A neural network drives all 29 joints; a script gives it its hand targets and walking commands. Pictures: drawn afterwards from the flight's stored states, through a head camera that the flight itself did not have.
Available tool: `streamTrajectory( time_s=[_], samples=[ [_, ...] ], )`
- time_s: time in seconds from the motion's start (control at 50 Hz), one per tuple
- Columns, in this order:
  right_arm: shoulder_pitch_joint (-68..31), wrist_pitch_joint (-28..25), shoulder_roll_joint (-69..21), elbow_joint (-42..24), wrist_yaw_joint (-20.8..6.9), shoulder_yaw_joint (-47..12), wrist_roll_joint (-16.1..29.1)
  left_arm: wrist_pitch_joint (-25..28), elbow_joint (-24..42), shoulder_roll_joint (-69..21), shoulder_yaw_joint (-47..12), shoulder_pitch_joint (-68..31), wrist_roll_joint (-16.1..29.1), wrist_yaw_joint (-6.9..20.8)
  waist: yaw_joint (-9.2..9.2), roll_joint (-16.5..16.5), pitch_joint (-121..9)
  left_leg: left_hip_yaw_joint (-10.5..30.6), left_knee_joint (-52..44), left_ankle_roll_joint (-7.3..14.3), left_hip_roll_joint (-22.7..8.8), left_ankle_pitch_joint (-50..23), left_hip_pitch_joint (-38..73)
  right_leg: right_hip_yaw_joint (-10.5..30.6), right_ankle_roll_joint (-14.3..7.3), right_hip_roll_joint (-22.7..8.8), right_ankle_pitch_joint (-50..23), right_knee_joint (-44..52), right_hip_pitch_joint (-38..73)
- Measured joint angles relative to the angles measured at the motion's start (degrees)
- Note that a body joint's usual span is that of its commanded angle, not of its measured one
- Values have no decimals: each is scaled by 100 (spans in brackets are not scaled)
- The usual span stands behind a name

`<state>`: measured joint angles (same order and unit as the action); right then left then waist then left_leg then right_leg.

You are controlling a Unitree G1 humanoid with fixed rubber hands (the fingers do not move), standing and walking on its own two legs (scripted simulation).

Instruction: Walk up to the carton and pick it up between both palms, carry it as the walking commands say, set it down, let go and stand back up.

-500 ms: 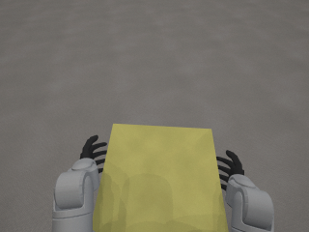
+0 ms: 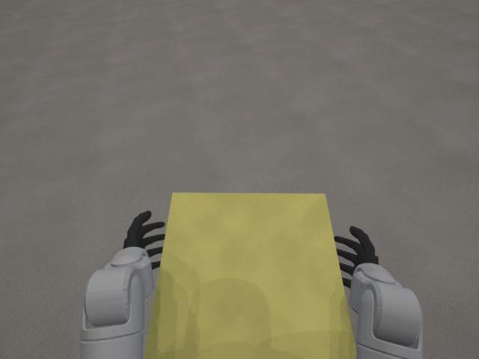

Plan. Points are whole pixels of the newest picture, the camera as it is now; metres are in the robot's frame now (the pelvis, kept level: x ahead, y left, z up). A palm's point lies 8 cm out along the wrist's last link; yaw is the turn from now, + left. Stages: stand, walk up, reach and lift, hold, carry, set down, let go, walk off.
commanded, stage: carry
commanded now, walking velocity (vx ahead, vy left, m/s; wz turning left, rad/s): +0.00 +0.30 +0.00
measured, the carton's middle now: (248, 283) +0.28 -0.01 -0.01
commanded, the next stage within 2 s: none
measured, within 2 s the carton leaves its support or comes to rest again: neither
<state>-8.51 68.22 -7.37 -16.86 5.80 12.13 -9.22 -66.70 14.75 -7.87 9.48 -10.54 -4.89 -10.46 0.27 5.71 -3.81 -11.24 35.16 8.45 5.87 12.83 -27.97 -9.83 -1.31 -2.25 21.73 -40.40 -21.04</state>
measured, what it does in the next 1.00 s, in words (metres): steps to the left: left foot, then right foot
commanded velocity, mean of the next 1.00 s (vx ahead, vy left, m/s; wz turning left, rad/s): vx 0.00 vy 0.10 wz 0.00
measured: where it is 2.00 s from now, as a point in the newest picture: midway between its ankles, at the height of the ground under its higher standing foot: outside the picture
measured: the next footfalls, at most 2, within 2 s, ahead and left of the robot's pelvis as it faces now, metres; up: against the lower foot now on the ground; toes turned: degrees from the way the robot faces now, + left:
left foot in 0.24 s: +0.04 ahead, +0.29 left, +0.00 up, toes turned +4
right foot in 0.52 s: -0.05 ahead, +0.14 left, +0.00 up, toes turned -8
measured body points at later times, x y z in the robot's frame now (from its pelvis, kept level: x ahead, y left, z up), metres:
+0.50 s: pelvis -0.08 +0.21 -0.01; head -0.06 +0.22 +0.44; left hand +0.20 +0.40 +0.06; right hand +0.21 +0.05 +0.06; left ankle +0.00 +0.28 -0.71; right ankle -0.09 +0.14 -0.71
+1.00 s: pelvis -0.15 +0.37 +0.02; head -0.20 +0.39 +0.47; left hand +0.12 +0.54 +0.10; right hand +0.11 +0.19 +0.10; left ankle -0.04 +0.35 -0.71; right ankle -0.18 +0.21 -0.69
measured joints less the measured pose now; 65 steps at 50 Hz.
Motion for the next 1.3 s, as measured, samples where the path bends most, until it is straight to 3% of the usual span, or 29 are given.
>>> streamTrajectory(
  time_s=[0.04,0.1,0.14,0.18,0.22,0.26,0.3,0.34,0.38,0.44,0.5,0.56,0.62,0.66,0.7,0.78,0.84,0.92,0.98,1.02,1.04,1.06,1.08,1.12,1.14,1.18,1.2,1.24,1.3],
  samples=[
    [350,10,-7,44,23,-12,60,-136,-150,8,-83,19,-37,-25,-13,-82,-107,264,1203,-515,56,745,-332,28,109,-201,-161,177,65],
    [405,204,14,-111,413,-186,340,-119,-114,15,62,96,-102,188,-46,-334,-48,901,2593,-816,-200,728,-488,276,317,-435,-374,388,145],
    [192,306,5,-318,537,-174,389,9,-16,8,133,68,-89,295,55,-407,-7,1276,2225,-859,-510,711,-315,353,497,-605,-522,486,111],
    [-31,263,27,-456,394,-54,310,86,109,-15,96,-89,-53,238,166,-462,13,1463,1476,-918,-813,943,-78,359,680,-814,-606,477,19],
    [-187,158,82,-487,172,83,247,88,253,-48,-6,-265,-106,146,215,-573,-6,1384,638,-959,-997,1123,245,438,892,-1074,-643,383,-129],
    [-277,-7,39,-335,46,171,212,44,303,-66,1,-390,-250,162,261,-865,-1,1038,174,-1102,-853,243,367,647,1010,-1438,-640,234,-269],
    [-275,-57,-97,-96,174,82,220,0,253,-24,165,-288,-405,354,237,-1003,-107,857,308,-1041,-723,145,245,864,822,-1369,175,-236,-493],
    [-242,15,-68,114,323,-162,266,-79,218,49,272,-112,-446,462,161,-892,-182,801,422,-881,-791,269,100,764,708,-968,1067,-950,-707],
    [-235,115,-54,192,385,-276,272,-167,216,64,346,-25,-418,464,50,-869,-147,730,405,-761,-755,225,9,598,578,-633,1274,-1397,-804],
    [-296,121,-59,180,236,-193,197,-219,366,18,348,3,-182,189,-118,-899,-24,567,374,-530,-551,75,-177,371,413,-282,1132,-1485,-822],
    [-368,0,-76,69,18,-14,137,-175,590,3,232,-23,66,-119,-232,-862,122,319,374,-293,-286,-56,-349,217,258,-116,717,-834,-556],
    [-224,-136,-58,21,-67,141,122,14,389,-3,55,-31,183,-244,-205,-192,318,395,270,-163,-355,-181,-267,75,-56,90,-63,-94,-193],
    [264,-128,3,-66,4,-53,147,-77,190,3,-5,5,103,-134,-237,-146,148,436,358,-455,-338,290,-162,167,62,-45,-335,299,-73],
    [377,13,11,-252,233,-205,238,-54,156,10,76,60,56,58,-159,-236,40,634,93,-496,-442,-5,187,255,194,-141,-382,323,-49],
    [305,141,8,-444,403,-214,296,87,89,8,126,34,66,189,26,-322,3,636,-44,-295,-293,-149,279,239,335,-304,-420,364,30],
    [-44,211,-21,-493,317,-68,231,186,210,-5,111,-53,-40,252,58,-359,-159,516,-96,-9,-257,-169,318,339,437,-330,-437,547,109],
    [-129,77,-33,-92,118,-22,112,52,152,-9,102,-112,-285,276,55,-429,-354,444,-319,69,-238,-301,424,496,364,-273,243,332,98],
    [-31,76,-21,407,45,65,95,-190,-177,3,36,-108,-401,172,4,-548,-561,382,-787,27,-166,-572,571,664,205,-133,329,-143,158],
    [-43,156,-18,590,94,195,155,-233,-387,37,-57,-88,-382,97,-7,-534,-517,330,-1302,-401,-43,-883,696,555,145,-99,364,21,392],
    [-52,207,39,554,103,193,175,-202,-424,45,-113,-76,-322,52,25,-383,-413,313,-1851,-1161,47,-1288,799,96,99,-99,556,780,753],
    [-66,258,102,434,107,167,193,-184,-396,23,-127,-120,-295,39,41,-273,-316,327,-1852,-1846,87,-1268,720,-199,-32,-92,539,1388,1006],
    [-95,300,215,286,71,191,235,-152,-367,-46,-164,-214,-254,-37,32,-61,-168,405,-1174,-2483,37,-725,464,-313,-27,-55,-106,1820,1116],
    [-150,261,256,220,25,230,295,-198,-239,-68,-174,-330,-210,-142,-114,-57,-8,540,197,-2516,33,78,113,-207,67,-123,-850,1887,1034],
    [-322,129,197,270,50,187,359,-228,59,-62,-40,-334,-227,-132,-375,-86,128,960,2047,-1885,-92,829,-133,185,354,-206,-1204,1518,668],
    [-363,70,124,309,104,114,364,-211,184,-44,62,-252,-261,-50,-420,-146,85,1161,2156,-1546,-212,1022,12,371,492,-253,-1119,1290,450],
    [-334,10,1,254,185,21,328,-164,291,-28,208,-164,-260,79,-237,-218,-36,1562,832,-1081,-513,930,711,447,761,-380,-848,783,123],
    [-270,-54,-50,224,170,40,262,-94,190,-5,212,-206,-215,88,-77,-371,-23,1584,696,-790,-345,1110,740,443,807,-567,-651,524,27],
    [-133,-76,-56,205,144,41,156,-40,-58,15,195,-272,-108,48,-2,-643,59,1569,754,-433,-67,1011,672,718,616,-580,100,34,-139],
    [11,-18,-20,252,216,-18,190,70,-195,-11,141,-46,-174,129,-78,-763,64,1407,466,-296,-65,665,655,996,408,-102,599,-620,-479]
  ],
)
